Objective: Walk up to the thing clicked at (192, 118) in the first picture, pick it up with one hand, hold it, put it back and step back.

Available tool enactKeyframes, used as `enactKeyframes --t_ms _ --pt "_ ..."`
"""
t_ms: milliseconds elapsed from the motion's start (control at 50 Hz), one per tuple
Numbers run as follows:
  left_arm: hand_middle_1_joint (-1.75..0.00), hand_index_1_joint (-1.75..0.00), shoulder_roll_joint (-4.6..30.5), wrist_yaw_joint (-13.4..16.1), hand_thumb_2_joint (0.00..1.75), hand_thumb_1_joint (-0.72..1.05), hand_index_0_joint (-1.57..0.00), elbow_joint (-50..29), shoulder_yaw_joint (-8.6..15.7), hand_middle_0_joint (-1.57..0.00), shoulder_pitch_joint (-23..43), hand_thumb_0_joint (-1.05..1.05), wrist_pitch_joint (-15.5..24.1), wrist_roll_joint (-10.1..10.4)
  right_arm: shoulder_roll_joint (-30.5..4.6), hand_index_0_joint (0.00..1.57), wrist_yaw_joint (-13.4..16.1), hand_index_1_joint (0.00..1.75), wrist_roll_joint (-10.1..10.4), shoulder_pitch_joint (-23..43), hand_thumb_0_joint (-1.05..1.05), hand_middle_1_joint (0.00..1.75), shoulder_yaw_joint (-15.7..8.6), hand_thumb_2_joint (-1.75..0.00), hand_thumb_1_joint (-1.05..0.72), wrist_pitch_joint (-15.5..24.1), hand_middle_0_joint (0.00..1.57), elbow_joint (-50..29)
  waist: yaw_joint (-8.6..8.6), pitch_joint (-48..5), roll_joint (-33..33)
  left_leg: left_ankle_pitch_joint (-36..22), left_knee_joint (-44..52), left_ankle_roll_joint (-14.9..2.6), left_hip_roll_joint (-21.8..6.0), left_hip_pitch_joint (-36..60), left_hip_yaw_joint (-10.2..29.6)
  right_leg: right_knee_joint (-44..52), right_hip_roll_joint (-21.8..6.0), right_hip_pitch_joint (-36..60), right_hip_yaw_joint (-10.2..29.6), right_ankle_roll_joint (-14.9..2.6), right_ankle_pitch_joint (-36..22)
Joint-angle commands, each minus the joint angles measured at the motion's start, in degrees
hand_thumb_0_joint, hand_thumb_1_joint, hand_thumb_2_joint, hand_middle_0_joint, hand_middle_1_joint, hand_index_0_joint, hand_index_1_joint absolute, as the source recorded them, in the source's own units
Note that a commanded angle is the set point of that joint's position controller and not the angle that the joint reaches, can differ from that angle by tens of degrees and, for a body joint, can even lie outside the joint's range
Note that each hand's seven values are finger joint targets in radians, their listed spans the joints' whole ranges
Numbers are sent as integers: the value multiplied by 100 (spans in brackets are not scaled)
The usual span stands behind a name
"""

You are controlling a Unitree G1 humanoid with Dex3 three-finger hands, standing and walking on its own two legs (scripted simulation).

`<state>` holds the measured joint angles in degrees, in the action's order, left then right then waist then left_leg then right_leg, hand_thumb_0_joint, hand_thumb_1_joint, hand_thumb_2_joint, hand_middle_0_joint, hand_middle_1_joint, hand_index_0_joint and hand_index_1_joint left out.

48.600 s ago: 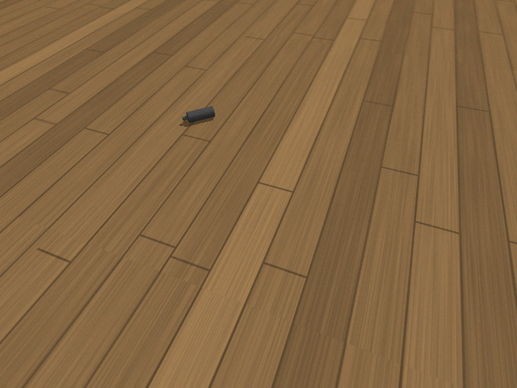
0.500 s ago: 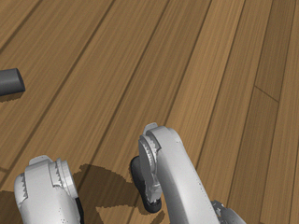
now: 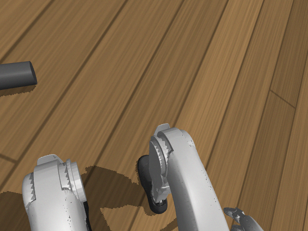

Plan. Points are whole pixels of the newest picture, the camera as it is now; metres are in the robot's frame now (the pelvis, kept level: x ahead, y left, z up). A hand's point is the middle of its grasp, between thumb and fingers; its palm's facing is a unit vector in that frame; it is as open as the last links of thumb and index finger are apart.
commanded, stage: withdraw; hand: left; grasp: from above
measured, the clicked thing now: out of the picture +0.55 +0.32 -0.30
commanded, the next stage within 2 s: home in 0.04 s
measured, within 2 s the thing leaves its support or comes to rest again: neither
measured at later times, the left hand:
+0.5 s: hand out of the picture +0.48 +0.32 -0.08, palm faces -0.32 -0.36 -0.88, open 10.1 cm
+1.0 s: hand out of the picture +0.32 +0.25 +0.13, palm faces +0.00 -0.89 -0.45, open 7.4 cm
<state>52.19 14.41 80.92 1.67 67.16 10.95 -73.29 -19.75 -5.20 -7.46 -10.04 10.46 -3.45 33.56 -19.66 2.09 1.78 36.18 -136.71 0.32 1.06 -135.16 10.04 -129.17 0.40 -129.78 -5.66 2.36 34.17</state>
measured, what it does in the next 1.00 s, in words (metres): rises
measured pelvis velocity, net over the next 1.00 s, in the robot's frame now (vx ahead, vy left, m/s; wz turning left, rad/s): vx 0.03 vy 0.00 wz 0.14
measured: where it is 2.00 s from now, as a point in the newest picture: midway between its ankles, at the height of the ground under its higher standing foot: (120, 210)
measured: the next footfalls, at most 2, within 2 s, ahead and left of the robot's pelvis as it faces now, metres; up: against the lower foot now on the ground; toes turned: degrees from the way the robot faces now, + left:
none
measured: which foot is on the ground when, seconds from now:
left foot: down 0.00-1.00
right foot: down 0.00-1.00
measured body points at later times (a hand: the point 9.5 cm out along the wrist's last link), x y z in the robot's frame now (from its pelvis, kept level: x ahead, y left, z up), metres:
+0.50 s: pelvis +0.01 +0.00 +0.04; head +0.26 +0.08 +0.41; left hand +0.49 +0.33 -0.03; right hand +0.07 -0.27 -0.05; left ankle +0.08 +0.13 -0.30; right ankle +0.12 -0.13 -0.30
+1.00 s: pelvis +0.03 +0.00 +0.24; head +0.17 +0.05 +0.67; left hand +0.31 +0.30 +0.16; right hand +0.25 -0.22 +0.14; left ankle +0.08 +0.13 -0.30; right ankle +0.12 -0.13 -0.30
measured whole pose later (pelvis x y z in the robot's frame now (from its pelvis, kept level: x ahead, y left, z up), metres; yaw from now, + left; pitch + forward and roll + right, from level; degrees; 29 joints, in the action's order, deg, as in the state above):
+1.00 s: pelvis +0.03 +0.00 +0.24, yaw +8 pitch +27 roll -4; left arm 20.7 3.8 24.5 3.3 8.9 -13.6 -9.7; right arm -13.2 1.8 2.2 -6.3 1.2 2.3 32.2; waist -5.3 -10.4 -1.8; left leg 34.9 -93.1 0.7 -0.6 -85.3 4.9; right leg -89.3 -0.7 -82.7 -3.0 1.2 33.5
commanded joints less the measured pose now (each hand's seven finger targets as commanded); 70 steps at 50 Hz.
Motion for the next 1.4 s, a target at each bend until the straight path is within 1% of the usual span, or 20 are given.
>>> enactKeyframes --t_ms 0,60,120,160,180,240,300,360,400,420,480,540,620,740,820,940,1000,1160,1220,1380 --pt "-98 -98 1801 423 99 -52 -9 -1003 336 -9 2803 0 -276 35 -1455 20 38 30 -10 -1217 0 30 -435 -90 -90 89 20 -13 -172 -4568 -3092 -589 1579 -125 -84 3484 -586 1054 210 2006 -461 -467 -824" --pt "-97 -97 1637 170 97 -49 -11 -783 232 -11 2563 0 -428 142 -1506 20 57 30 19 -1365 0 30 -478 -90 -90 98 20 28 -265 -4447 -2695 -711 1457 -161 -75 3249 -601 1139 189 2048 -448 -466 -894" --pt "-96 -95 1521 -180 94 -46 -13 -615 80 -13 2022 0 -532 264 -1446 20 72 30 25 -1474 0 30 -439 -90 -90 41 20 58 -187 -4295 -2352 -911 1397 -201 -78 2958 -634 1242 215 2368 -427 -443 -1034" --pt "-80 -79 1339 -463 98 -30 -23 -521 -10 -26 1604 0 -568 384 -1430 20 53 30 14 -1548 0 30 -436 -89 -88 -11 20 76 -142 -4092 -2052 -1031 1386 -212 -80 2755 -631 1286 226 2581 -429 -441 -1101" --pt "-72 -75 1390 -589 104 -22 -24 -679 23 -27 1614 0 -552 484 -1467 20 63 30 30 -1575 0 30 -470 -89 -88 -37 20 43 -135 -4096 -1895 -1007 1384 -216 -80 2714 -610 1332 224 2588 -434 -453 -1045" --pt "-58 -59 1561 -905 91 2 -22 -1292 301 -24 1280 0 -500 817 -1529 20 52 30 42 -1678 0 30 -539 -90 -89 -106 20 -136 51 -4168 -1990 -1269 1418 -143 -52 2860 -596 1381 187 2747 -446 -502 -1116" --pt "-41 -42 1675 -1058 83 26 -19 -2352 729 -20 834 0 -394 1178 -1514 20 47 30 133 -1668 0 30 -729 -90 -89 -183 20 -365 464 -4897 -2491 -1585 1689 -27 -6 3592 -560 1370 132 2858 -428 -573 -1232" --pt "-36 -37 1711 -1147 88 50 -20 -3820 1207 -20 451 0 -318 1775 -1461 20 27 30 278 -1561 0 30 -1006 -90 -90 -242 20 -495 953 -6197 -3074 -2029 1983 8 -7 4675 -582 1432 92 3098 -296 -590 -1481" --pt "-35 -35 1548 -1103 94 66 -21 -4625 1453 -21 -73 0 -453 2300 -1357 20 63 30 419 -1428 0 30 -1182 -90 -90 -286 20 -514 1200 -6524 -3145 -2008 2333 -8 11 5225 -498 1587 59 2996 -180 -573 -1432" --pt "-35 -35 1285 -1066 96 74 -21 -5139 1420 -21 -140 0 -543 2550 -1258 20 89 30 485 -1343 0 30 -1274 -90 -90 -303 20 -502 1198 -6561 -3178 -1801 2535 -29 12 5348 -460 1686 48 2896 -129 -556 -1306" --pt "-30 -30 178 -1018 90 90 -20 -4804 992 -20 -1056 0 -915 3090 -967 20 160 30 599 -1199 0 30 -1346 -90 -90 -276 20 -247 994 -5582 -2347 -923 3063 -193 -59 4908 -437 2188 125 2919 -71 -436 -914" --pt "-30 -30 -341 -1137 90 90 -20 -5116 689 -20 -1658 0 -1254 3578 -880 20 244 30 650 -1099 0 30 -1434 -90 -90 -190 20 -168 978 -4934 -1892 -242 3475 -247 -93 4709 -472 2739 118 3287 -15 -427 -508" --pt "-30 -30 -1139 -1348 90 90 -20 -5634 166 -20 -2235 0 -1612 4453 -818 20 401 30 775 -846 0 30 -1487 -90 -90 44 20 -240 932 -4573 -1450 112 4148 -222 -188 5273 -317 3276 81 3692 -60 -369 -340" --pt "-30 -31 -1362 -1199 91 90 -20 -5991 387 -20 -3338 0 -1787 5362 -540 20 600 30 872 -470 0 30 -1401 -90 -90 453 20 -371 1174 -4195 -1017 -569 4682 -194 -132 5898 -474 4055 26 4792 135 -357 -734" --pt "-30 -30 -1635 -997 91 90 -20 -6094 587 -20 -4070 0 -1919 5741 -417 20 684 30 941 -241 0 30 -1355 -90 -90 641 20 -450 1336 -3939 -1016 -910 5219 -163 -134 6437 -495 4496 2 5382 264 -379 -924" --pt "-30 -30 -2049 -926 90 90 -20 -6832 698 -20 -5125 0 -2304 6521 -313 20 809 30 977 39 0 30 -1300 -90 -90 806 20 -697 1489 -3870 -1055 -825 6138 -127 -155 7450 -438 5377 10 6372 371 -368 -858" --pt "-30 -30 -2408 -906 90 90 -20 -7343 561 -20 -5741 0 -2584 6897 -193 20 915 30 1004 93 0 30 -1243 -90 -90 882 20 -809 1415 -3754 -792 -812 6501 -164 -124 7714 -525 6008 36 7102 446 -332 -895" --pt "-30 -30 -2954 -884 90 90 -20 -8040 595 -20 -6916 0 -2966 7529 -27 20 1315 30 998 -121 0 30 -1071 -90 -90 1222 20 -798 1439 -2854 -746 -1082 7485 -130 -161 8629 -452 6957 57 8000 411 -313 -1199" --pt "-30 -30 -3090 -908 90 90 -20 -8378 568 -20 -7371 0 -3069 7635 28 20 1427 30 972 -193 0 30 -1032 -90 -90 1335 20 -890 1507 -2451 -719 -982 7909 -129 -138 8894 -462 7415 47 8387 424 -299 -1133" --pt "-30 -30 -3329 -1022 90 90 -20 -9489 377 -20 -8902 0 -3348 7691 99 20 1595 30 906 -350 0 30 -1066 -90 -90 1578 20 -1178 1608 -1998 -739 -1680 8641 -93 -107 9751 -638 8176 121 9260 264 -271 -1620"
